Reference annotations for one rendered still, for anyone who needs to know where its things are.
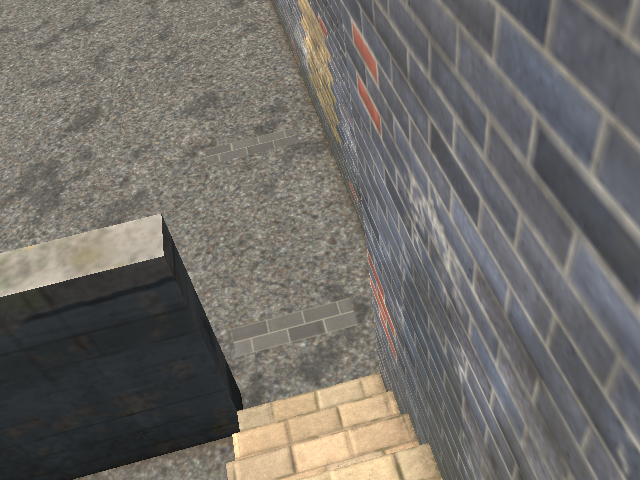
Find stairs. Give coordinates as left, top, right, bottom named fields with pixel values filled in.
left=226, top=373, right=443, bottom=480

